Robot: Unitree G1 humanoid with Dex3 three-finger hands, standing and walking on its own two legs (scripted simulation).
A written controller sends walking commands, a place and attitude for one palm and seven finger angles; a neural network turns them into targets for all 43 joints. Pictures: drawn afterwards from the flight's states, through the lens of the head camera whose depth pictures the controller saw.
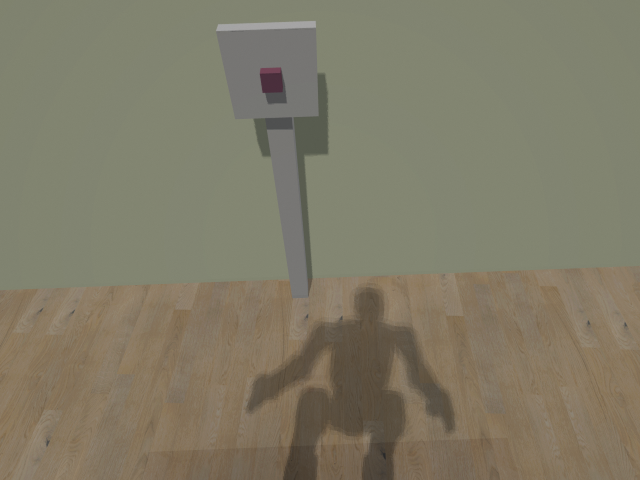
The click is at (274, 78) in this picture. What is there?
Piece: button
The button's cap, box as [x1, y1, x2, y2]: [260, 67, 282, 92]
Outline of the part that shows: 280,67 260,69 260,78 263,92 282,91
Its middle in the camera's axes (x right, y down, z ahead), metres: -0.10 -0.31 +0.76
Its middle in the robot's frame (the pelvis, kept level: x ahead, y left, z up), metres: +0.79 +0.13 +0.10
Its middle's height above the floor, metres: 0.88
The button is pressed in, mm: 0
